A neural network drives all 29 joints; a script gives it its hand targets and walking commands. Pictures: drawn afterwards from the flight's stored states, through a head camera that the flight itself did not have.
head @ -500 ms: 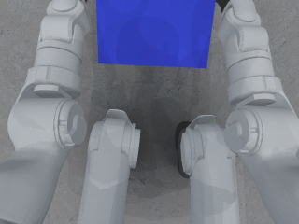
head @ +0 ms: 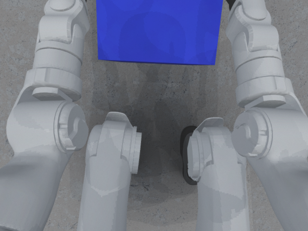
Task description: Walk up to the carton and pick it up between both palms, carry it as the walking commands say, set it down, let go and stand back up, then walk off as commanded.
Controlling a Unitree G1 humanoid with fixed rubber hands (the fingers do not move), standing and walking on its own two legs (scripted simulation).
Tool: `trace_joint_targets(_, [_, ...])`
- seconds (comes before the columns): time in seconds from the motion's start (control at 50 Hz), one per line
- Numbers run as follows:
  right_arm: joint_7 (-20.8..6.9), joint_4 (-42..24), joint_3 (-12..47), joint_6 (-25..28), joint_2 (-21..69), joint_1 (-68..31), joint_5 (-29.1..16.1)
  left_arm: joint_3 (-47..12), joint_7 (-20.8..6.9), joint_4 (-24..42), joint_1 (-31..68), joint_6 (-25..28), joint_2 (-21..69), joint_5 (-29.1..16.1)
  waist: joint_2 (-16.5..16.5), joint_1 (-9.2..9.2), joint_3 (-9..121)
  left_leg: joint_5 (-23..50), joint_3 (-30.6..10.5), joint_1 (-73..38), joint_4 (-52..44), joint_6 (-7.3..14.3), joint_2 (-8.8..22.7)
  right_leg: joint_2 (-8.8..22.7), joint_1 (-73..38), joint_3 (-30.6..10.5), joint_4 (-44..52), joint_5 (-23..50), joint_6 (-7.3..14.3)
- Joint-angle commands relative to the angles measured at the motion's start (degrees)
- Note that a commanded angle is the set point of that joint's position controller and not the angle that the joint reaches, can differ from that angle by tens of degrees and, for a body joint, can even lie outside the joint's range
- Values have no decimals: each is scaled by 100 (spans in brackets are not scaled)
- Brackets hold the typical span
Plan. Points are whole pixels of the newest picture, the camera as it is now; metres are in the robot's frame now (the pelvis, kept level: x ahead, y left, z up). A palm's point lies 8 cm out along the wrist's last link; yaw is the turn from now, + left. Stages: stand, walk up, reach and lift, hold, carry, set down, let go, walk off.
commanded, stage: set down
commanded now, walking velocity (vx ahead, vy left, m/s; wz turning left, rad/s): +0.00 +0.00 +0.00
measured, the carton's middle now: (157, 13) +0.53 +0.03 -0.24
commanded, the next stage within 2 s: let go in 1.92 s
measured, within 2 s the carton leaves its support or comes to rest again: neither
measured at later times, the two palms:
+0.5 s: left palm out of the picture +0.54 +0.21 -0.16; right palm out of the picture +0.55 -0.16 -0.16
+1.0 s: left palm out of the picture +0.55 +0.21 -0.06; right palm out of the picture +0.56 -0.16 -0.06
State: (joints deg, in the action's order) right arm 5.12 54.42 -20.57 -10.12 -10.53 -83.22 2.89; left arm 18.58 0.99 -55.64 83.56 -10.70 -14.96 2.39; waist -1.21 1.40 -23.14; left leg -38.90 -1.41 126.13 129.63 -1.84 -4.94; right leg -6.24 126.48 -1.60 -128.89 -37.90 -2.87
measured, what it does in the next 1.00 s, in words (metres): rises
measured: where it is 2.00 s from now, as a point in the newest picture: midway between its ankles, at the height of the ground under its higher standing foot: (157, 163)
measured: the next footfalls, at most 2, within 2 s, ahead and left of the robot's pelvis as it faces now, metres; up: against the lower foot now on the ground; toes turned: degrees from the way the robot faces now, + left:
none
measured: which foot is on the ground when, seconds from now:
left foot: down 0.00-1.00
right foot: down 0.00-1.00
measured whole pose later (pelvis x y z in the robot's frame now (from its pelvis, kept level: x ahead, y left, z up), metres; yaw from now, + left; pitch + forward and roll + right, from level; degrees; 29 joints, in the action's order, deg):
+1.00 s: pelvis -0.01 +0.00 +0.06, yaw +0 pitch +43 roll -1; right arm 7.8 55.7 -10.7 -9.3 -18.4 -80.7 -7.4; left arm 10.0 4.4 -58.7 81.9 -8.8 -22.2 -7.7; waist -0.5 0.6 -10.1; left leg -33.6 -1.1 125.1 116.2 -0.4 -3.4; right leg -3.5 124.6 -1.0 -115.6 -33.6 -1.9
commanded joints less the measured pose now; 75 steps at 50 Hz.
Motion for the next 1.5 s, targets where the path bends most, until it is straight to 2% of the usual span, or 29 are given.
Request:
trace_joint_targets(0.0, [-1188,-23,1741,47,4115,-2281,-302,-1659,-1237,132,2277,76,4129,-307,51,113,5700,2518,355,-2533,-1058,92,-154,-160,-2787,481,758,2423,201])
trace_joint_targets(0.06, [-1038,0,1606,133,3552,-2205,-296,-1466,-1072,55,2161,145,3577,-263,41,110,5797,2510,370,-2658,-1057,65,-131,-126,-2874,501,754,2403,168])
trace_joint_targets(0.1, [-871,31,1430,206,2881,-2041,-267,-1220,-879,-14,1991,205,2906,-199,33,104,5863,2497,392,-2744,-1065,39,-104,-94,-2944,512,763,2392,138])
trace_joint_targets(0.16, [-496,51,1047,338,1395,-1709,-191,-740,-455,-87,1729,351,1414,-67,19,77,6055,2445,436,-2913,-1093,-7,-47,-34,-3136,527,799,2371,87])
trace_joint_targets(0.2, [-143,61,756,451,58,-1426,-150,-403,-62,-127,1537,505,45,-18,15,35,6313,2464,454,-3092,-1114,-35,3,10,-3329,533,824,2402,47])
trace_joint_targets(0.22, [69,82,668,514,-669,-1313,-189,-270,162,-177,1422,599,-701,-50,22,15,6504,2520,446,-3201,-1121,-42,30,30,-3443,531,836,2449,27])
trace_joint_targets(0.24, [202,58,690,555,-942,-1380,-296,-300,308,-190,1485,659,-1015,-169,45,-6,6754,2637,418,-3298,-1121,-38,52,35,-3515,516,840,2545,19])
trace_joint_targets(0.3, [331,36,914,622,-1163,-1636,-754,-637,468,-190,1760,758,-1301,-687,128,46,7138,2940,349,-3364,-1116,-8,114,99,-3514,436,856,2794,44])
trace_joint_targets(0.42, [249,372,1324,617,-1350,-1841,-1209,-999,369,-615,1859,764,-1370,-1194,136,54,6837,2635,258,-2937,-1228,53,266,267,-3132,360,1019,2525,86])
trace_joint_targets(0.58, [131,828,1302,622,-1579,-1908,-1249,-1051,238,-994,1996,761,-1574,-1273,128,-14,6515,2294,142,-2720,-1328,100,358,343,-2801,341,1119,2104,111])
trace_joint_targets(0.62, [146,704,1279,635,-1632,-1960,-1276,-1074,260,-843,2062,761,-1637,-1302,143,-16,6829,2400,138,-2945,-1340,118,352,334,-2922,363,1131,2164,121])
trace_joint_targets(0.74, [323,-313,1306,494,-1783,-2000,-1420,-1132,443,100,2104,621,-1764,-1402,176,32,8890,2989,310,-4171,-1478,130,233,261,-3852,527,1295,2681,119])
trace_joint_targets(0.8, [360,-565,1252,330,-1736,-1824,-1383,-1042,462,315,1907,452,-1708,-1325,179,34,8985,2963,368,-4236,-1703,124,190,234,-3885,566,1524,2628,123])
trace_joint_targets(0.92, [290,-457,920,187,-1491,-1192,-1041,-798,357,307,1399,288,-1426,-1021,264,-99,8332,2889,343,-3931,-2262,102,155,187,-3422,549,2067,2504,142])
trace_joint_targets(1.02, [208,-535,756,123,-1367,-1057,-835,-627,274,350,1237,228,-1359,-837,279,-74,8213,2864,323,-3942,-2785,109,114,162,-3451,522,2563,2440,131])
trace_joint_targets(1.22, [139,-853,632,-27,-1294,-897,-684,-415,145,587,1036,90,-1375,-672,183,-72,8688,2972,375,-4467,-3793,101,28,118,-4272,534,3560,2631,80])
trace_joint_targets(1.48, [29,-1305,440,-175,-1117,-409,-507,-181,-51,951,588,-28,-1363,-459,215,-92,9023,3494,399,-5567,-5177,35,-5,78,-5422,526,4973,3221,43])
